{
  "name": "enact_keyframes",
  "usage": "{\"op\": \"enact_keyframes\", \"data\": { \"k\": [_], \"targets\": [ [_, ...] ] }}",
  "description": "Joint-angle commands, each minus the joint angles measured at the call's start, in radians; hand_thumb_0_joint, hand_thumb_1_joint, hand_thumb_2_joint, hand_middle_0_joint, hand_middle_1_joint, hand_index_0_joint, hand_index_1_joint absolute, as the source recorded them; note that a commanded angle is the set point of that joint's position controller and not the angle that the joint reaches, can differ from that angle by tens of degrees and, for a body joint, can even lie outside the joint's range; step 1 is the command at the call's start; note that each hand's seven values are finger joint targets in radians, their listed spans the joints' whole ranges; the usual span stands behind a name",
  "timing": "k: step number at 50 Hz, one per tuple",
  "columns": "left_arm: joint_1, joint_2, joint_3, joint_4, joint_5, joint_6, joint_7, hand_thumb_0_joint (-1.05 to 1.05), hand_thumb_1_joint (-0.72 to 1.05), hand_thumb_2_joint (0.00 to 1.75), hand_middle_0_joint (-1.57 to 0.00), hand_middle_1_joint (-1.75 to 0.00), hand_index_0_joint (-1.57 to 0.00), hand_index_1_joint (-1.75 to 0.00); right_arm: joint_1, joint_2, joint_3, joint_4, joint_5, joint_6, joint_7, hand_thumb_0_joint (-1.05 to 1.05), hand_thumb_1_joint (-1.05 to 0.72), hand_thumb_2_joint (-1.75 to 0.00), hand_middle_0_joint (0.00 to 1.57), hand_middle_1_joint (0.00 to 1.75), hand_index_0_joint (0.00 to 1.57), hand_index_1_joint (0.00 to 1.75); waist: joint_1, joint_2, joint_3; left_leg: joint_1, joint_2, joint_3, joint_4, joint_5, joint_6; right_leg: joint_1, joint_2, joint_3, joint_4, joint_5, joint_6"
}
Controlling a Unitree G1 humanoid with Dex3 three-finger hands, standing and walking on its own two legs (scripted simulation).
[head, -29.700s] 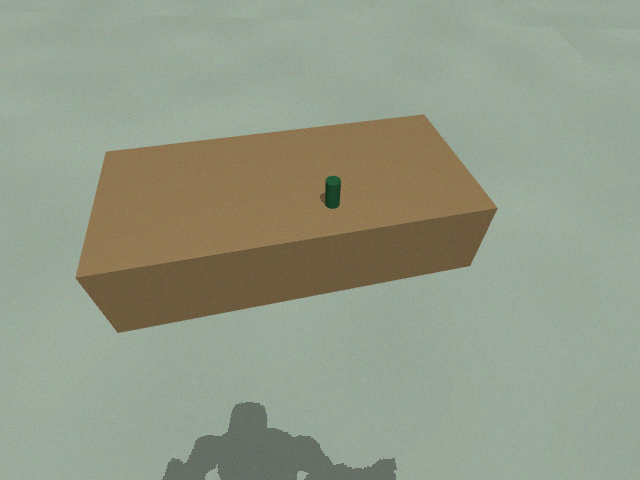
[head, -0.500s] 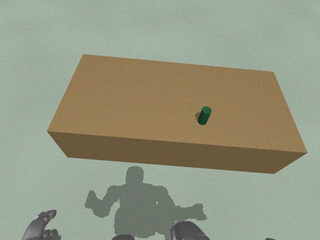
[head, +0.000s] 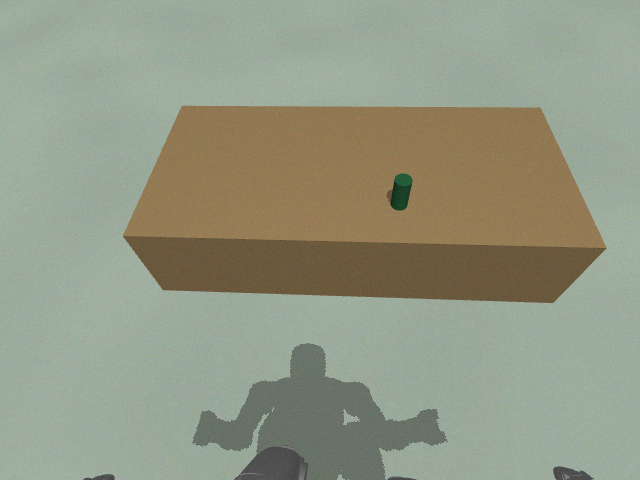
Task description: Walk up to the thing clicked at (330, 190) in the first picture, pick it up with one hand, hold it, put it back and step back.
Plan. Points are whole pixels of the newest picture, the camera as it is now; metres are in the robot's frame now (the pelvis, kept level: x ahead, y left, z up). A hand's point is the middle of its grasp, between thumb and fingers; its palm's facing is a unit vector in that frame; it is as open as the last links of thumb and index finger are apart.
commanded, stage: step back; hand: right
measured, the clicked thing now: (401, 192) +0.90 -0.19 -0.38
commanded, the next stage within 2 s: stand in 1.66 s
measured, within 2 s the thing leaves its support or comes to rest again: neither
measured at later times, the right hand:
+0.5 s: hand out of the picture -0.03 -0.30 -0.15, palm faces -0.03 +0.92 -0.40, open 7.4 cm
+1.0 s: hand out of the picture -0.16 -0.28 -0.15, palm faces -0.08 +0.94 -0.33, open 7.4 cm
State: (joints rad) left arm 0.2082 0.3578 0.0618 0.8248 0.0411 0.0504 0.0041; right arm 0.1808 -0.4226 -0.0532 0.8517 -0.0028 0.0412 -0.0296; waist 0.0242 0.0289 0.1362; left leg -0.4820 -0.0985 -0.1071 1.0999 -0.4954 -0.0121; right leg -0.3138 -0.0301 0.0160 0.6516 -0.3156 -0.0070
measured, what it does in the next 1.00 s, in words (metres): walks backwards: left foot, then right foot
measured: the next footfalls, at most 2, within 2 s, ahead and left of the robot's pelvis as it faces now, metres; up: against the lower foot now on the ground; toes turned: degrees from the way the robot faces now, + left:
left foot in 0.12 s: -0.01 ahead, +0.12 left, +0.00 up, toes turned +2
right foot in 0.48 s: -0.18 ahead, -0.14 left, +0.00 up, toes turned +4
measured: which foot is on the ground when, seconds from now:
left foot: up 0.00-0.10, down 0.12-0.50, up 0.52-0.78, down 0.80-1.00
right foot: down 0.00-0.14, up 0.16-0.46, down 0.48-1.00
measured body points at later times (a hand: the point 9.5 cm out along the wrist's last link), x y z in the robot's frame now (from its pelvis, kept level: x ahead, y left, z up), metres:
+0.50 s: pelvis -0.18 -0.03 -0.01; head -0.13 -0.04 +0.43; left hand -0.10 +0.29 -0.13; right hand -0.03 -0.34 -0.12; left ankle -0.05 +0.11 -0.72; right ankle -0.22 -0.15 -0.73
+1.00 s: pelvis -0.25 -0.04 +0.00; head -0.25 -0.04 +0.45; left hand -0.21 +0.29 -0.11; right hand -0.16 -0.33 -0.13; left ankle -0.25 +0.10 -0.73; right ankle -0.23 -0.15 -0.72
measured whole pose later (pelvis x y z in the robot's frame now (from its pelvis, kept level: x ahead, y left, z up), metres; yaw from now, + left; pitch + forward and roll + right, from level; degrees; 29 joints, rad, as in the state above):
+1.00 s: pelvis -0.25 -0.04 +0.00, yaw +4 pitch -3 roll +1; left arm 0.23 0.40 0.06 0.98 0.02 0.00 -0.02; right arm 0.21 -0.35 -0.04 0.99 -0.04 0.00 0.03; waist 0.01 -0.01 0.05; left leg -0.23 0.00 -0.01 0.58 -0.31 0.01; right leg -0.27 -0.02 -0.02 0.67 -0.44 -0.02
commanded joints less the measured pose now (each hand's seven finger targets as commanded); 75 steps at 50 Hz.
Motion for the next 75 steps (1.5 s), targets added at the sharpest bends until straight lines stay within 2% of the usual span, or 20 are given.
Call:
{"op": "enact_keyframes", "data": {
  "k": [1, 5, 7, 8, 11, 18, 23, 24, 25, 26, 29, 35, 40, 43, 50, 53, 62, 66, 70, 75],
  "targets": [
    [-0.025, 0.276, 0.083, -0.117, 0.001, -0.028, 0.039, 0.0, 0.9, 0.9, -0.2, -0.3, -0.2, -0.3, -0.019, -0.138, -0.036, -0.092, -0.016, -0.031, -0.007, 0.0, -0.9, -0.9, 0.2, 0.3, 0.2, 0.3, 0.031, -0.234, -0.165, -0.017, 0.066, 0.032, -0.236, -0.045, -0.004, 0.25, -0.254, 0.221, -0.118, 0.554, -0.212],
    [-0.071, 0.249, 0.061, -0.137, -0.025, -0.004, 0.029, 0.0, 0.9, 0.9, -0.2, -0.3, -0.2, -0.3, 0.094, -0.144, -0.053, -0.034, -0.027, -0.041, -0.002, 0.0, -0.9, -0.9, 0.2, 0.3, 0.2, 0.3, -0.025, -0.158, -0.235, 0.249, 0.08, 0.106, -0.733, 0.343, 0.028, 0.177, -0.176, 0.134, 0.064, 0.48, -0.118],
    [-0.078, 0.199, 0.044, -0.155, -0.036, -0.001, 0.028, 0.0, 0.9, 0.9, -0.2, -0.3, -0.2, -0.3, 0.003, -0.339, -0.088, -0.064, -0.025, -0.035, 0.008, 0.0, -0.9, -0.9, 0.2, 0.3, 0.2, 0.3, -0.008, 0.213, -0.218, 0.305, 0.451, -0.353, -0.737, 0.621, 0.249, -0.13, 0.076, -0.04, 0.284, -0.191, -0.017],
    [-0.144, 0.244, 0.068, -0.142, -0.022, 0.002, 0.04, 0.0, 0.9, 0.9, -0.2, -0.3, -0.2, -0.3, 0.014, -0.357, -0.097, -0.073, -0.033, -0.037, 0.008, 0.0, -0.9, -0.9, 0.2, 0.3, 0.2, 0.3, -0.072, 0.193, -0.19, 0.175, 0.527, -0.461, -0.754, 0.64, 0.347, -0.092, 0.074, 0.097, 0.495, -0.364, -0.005],
    [-0.048, 0.221, 0.066, -0.082, -0.043, 0.01, 0.031, 0.0, 0.9, 0.9, -0.2, -0.3, -0.2, -0.3, -0.081, -0.236, -0.053, -0.078, -0.032, -0.039, -0.008, 0.0, -0.9, -0.9, 0.2, 0.3, 0.2, 0.3, 0.021, 0.042, -0.146, 0.199, 0.374, -0.168, -0.669, 0.709, 0.252, -0.15, 0.111, 0.178, 0.657, -0.236, -0.019],
    [-0.029, 0.206, 0.057, -0.055, -0.025, -0.011, 0.016, 0.0, 0.9, 0.9, -0.2, -0.3, -0.2, -0.3, -0.036, -0.216, -0.058, -0.085, -0.038, -0.016, 0.001, 0.0, -0.9, -0.9, 0.2, 0.3, 0.2, 0.3, -0.039, 0.16, -0.182, 0.355, 0.365, -0.131, -0.659, 0.546, 0.261, -0.092, 0.064, 0.054, 0.252, -0.218, 0.035],
    [0.111, 0.228, 0.069, 0.056, -0.007, -0.036, 0.014, 0.0, 0.9, 0.9, -0.2, -0.3, -0.2, -0.3, -0.089, -0.209, -0.051, -0.083, -0.021, 0.011, 0.015, 0.0, -0.9, -0.9, 0.2, 0.3, 0.2, 0.3, 0.014, 0.115, -0.231, 0.132, 0.26, -0.033, -0.537, 0.275, 0.127, 0.222, 0.04, -0.005, -0.247, -0.002, -0.031],
    [0.119, 0.293, 0.088, 0.048, 0.011, -0.042, 0.016, 0.0, 0.9, 0.9, -0.2, -0.3, -0.2, -0.3, -0.093, -0.136, -0.03, -0.099, -0.019, 0.005, 0.017, 0.0, -0.9, -0.9, 0.2, 0.3, 0.2, 0.3, 0.025, -0.096, -0.166, -0.085, 0.131, 0.013, -0.365, 0.073, 0.065, 0.23, -0.123, 0.269, -0.319, -0.151, -0.075],
    [0.033, 0.425, 0.115, 0.005, 0.014, -0.036, 0.017, 0.0, 0.9, 0.9, -0.2, -0.3, -0.2, -0.3, -0.153, -0.126, -0.037, -0.122, -0.014, 0.005, 0.001, 0.0, -0.9, -0.9, 0.2, 0.3, 0.2, 0.3, 0.07, -0.314, -0.112, -0.093, 0.014, -0.006, -0.148, -0.102, 0.003, -0.032, -0.385, 0.539, -0.414, -0.19, -0.25],
    [-0.033, 0.429, 0.111, -0.028, 0.011, -0.042, 0.021, 0.0, 0.9, 0.9, -0.2, -0.3, -0.2, -0.3, -0.16, -0.177, -0.058, -0.114, -0.019, 0.009, -0.004, 0.0, -0.9, -0.9, 0.2, 0.3, 0.2, 0.3, 0.053, -0.253, -0.033, -0.049, 0.069, -0.116, 0.009, -0.1, -0.015, -0.195, -0.442, 0.595, -0.444, -0.224, -0.301],
    [-0.141, 0.282, 0.073, -0.036, 0.008, -0.062, 0.027, 0.0, 0.9, 0.9, -0.2, -0.3, -0.2, -0.3, -0.051, -0.164, -0.048, -0.039, -0.011, -0.003, 0.002, 0.0, -0.9, -0.9, 0.2, 0.3, 0.2, 0.3, -0.044, -0.118, -0.063, -0.039, 0.008, -0.063, 0.065, 0.059, 0.001, -0.046, -0.205, 0.187, -0.252, 0.153, -0.158],
    [0.029, 0.299, 0.087, 0.002, 0.007, -0.077, 0.019, 0.0, 0.9, 0.9, -0.2, -0.3, -0.2, -0.3, -0.096, -0.151, -0.042, -0.028, -0.034, -0.027, 0.023, 0.0, -0.9, -0.9, 0.2, 0.3, 0.2, 0.3, 0.069, -0.204, -0.106, -0.057, 0.09, 0.019, -0.274, -0.013, -0.02, 0.217, -0.231, 0.252, -0.26, -0.12, -0.185],
    [-0.033, 0.268, 0.056, -0.003, -0.005, -0.062, 0.004, 0.0, 0.9, 0.9, -0.2, -0.3, -0.2, -0.3, 0.033, -0.139, -0.054, 0.067, -0.033, -0.057, 0.031, 0.0, -0.9, -0.9, 0.2, 0.3, 0.2, 0.3, -0.016, -0.155, -0.128, 0.358, 0.061, 0.126, -0.737, 0.163, 0.026, 0.012, -0.178, 0.131, -0.154, -0.033, -0.12],
    [-0.107, 0.262, 0.055, 0.017, -0.018, -0.064, 0.003, 0.0, 0.9, 0.9, -0.2, -0.3, -0.2, -0.3, 0.017, -0.299, -0.084, 0.062, -0.034, -0.064, 0.034, 0.0, -0.9, -0.9, 0.2, 0.3, 0.2, 0.3, -0.057, 0.131, -0.07, 0.18, 0.419, -0.423, -0.895, -0.369, 0.251, -0.116, -0.006, -0.02, 0.192, -0.267, -0.019],
    [0.041, 0.199, 0.05, 0.124, -0.013, -0.099, 0.0, 0.0, 0.9, 0.9, -0.2, -0.3, -0.2, -0.3, -0.1, -0.159, -0.038, 0.054, -0.024, -0.053, 0.043, 0.0, -0.9, -0.9, 0.2, 0.3, 0.2, 0.3, 0.04, 0.114, -0.084, 0.046, 0.238, -0.07, -0.693, -0.003, 0.104, 0.251, 0.049, -0.072, -0.208, -0.004, -0.025],
    [0.035, 0.365, 0.091, 0.118, 0.009, -0.113, 0.01, 0.0, 0.9, 0.9, -0.2, -0.3, -0.2, -0.3, -0.097, -0.132, -0.035, 0.042, -0.028, -0.048, 0.026, 0.0, -0.9, -0.9, 0.2, 0.3, 0.2, 0.3, 0.057, -0.16, -0.025, -0.087, 0.082, -0.009, -0.234, -0.087, 0.024, 0.138, -0.378, 0.531, -0.468, -0.425, -0.214],
    [-0.117, 0.244, 0.035, 0.082, -0.018, -0.1, 0.001, 0.0, 0.9, 0.9, -0.2, -0.3, -0.2, -0.3, 0.035, -0.106, -0.047, 0.128, -0.031, -0.077, 0.032, 0.0, -0.9, -0.9, 0.2, 0.3, 0.2, 0.3, -0.043, -0.137, -0.131, 0.331, 0.087, 0.137, -0.651, 0.29, 0.015, 0.015, -0.173, 0.059, -0.152, 0.276, -0.108],
    [-0.063, 0.206, 0.02, 0.125, -0.039, -0.072, 0.002, 0.0, 0.9, 0.9, -0.2, -0.3, -0.2, -0.3, -0.094, -0.225, -0.053, 0.094, -0.026, -0.082, 0.024, 0.0, -0.9, -0.9, 0.2, 0.3, 0.2, 0.3, 0.0, 0.059, -0.159, 0.182, 0.39, -0.238, -0.777, 0.169, 0.205, 0.102, 0.0, -0.027, -0.012, -0.17, -0.015],
    [-0.039, 0.227, 0.016, 0.169, -0.032, -0.095, 0.008, 0.0, 0.9, 0.9, -0.2, -0.3, -0.2, -0.3, -0.158, -0.15, -0.023, 0.109, -0.018, -0.075, 0.023, 0.0, -0.9, -0.9, 0.2, 0.3, 0.2, 0.3, 0.013, 0.059, -0.164, 0.205, 0.246, -0.024, -0.652, 0.389, 0.068, 0.174, -0.059, 0.048, -0.208, 0.153, -0.036],
    [-0.103, 0.227, 0.008, 0.183, -0.036, -0.093, 0.01, 0.0, 0.9, 0.9, -0.2, -0.3, -0.2, -0.3, -0.161, -0.145, -0.021, 0.155, -0.013, -0.077, 0.021, 0.0, -0.9, -0.9, 0.2, 0.3, 0.2, 0.3, -0.009, 0.023, -0.19, 0.299, 0.239, 0.012, -0.662, 0.537, 0.062, 0.185, -0.074, 0.045, -0.211, 0.29, -0.031]
  ]
}}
